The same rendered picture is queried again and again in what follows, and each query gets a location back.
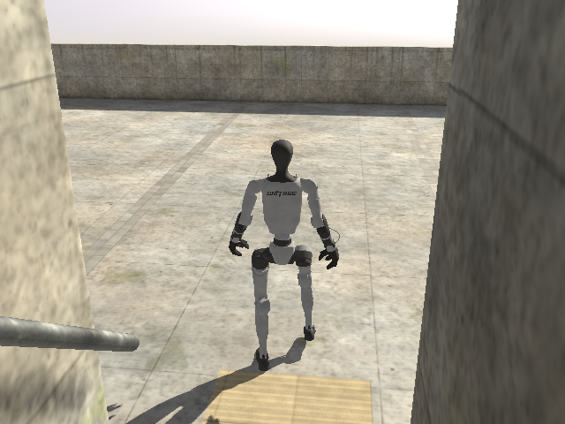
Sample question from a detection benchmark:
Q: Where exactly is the robot right hand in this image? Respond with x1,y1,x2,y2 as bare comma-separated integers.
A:
319,248,339,269

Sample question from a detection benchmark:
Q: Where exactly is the robot right forearm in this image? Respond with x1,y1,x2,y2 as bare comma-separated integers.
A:
316,214,336,252

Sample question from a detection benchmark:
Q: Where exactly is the left robot shin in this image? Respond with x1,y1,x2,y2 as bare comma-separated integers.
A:
254,300,268,359

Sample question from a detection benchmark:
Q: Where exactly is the right robot shin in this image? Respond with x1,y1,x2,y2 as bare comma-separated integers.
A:
301,272,313,329

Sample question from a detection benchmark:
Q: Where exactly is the left robot upper arm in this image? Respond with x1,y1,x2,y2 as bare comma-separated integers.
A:
238,178,264,226

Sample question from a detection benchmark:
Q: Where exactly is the robot shin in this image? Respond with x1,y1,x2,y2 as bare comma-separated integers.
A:
254,300,268,359
301,272,313,329

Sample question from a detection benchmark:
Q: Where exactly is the robot left forearm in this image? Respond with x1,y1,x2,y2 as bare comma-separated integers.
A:
230,212,247,243

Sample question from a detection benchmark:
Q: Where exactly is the robot left hand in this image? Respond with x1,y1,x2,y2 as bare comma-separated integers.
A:
229,239,249,256

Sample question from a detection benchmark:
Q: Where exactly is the right robot upper arm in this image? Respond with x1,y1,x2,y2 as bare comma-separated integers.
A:
300,178,325,228

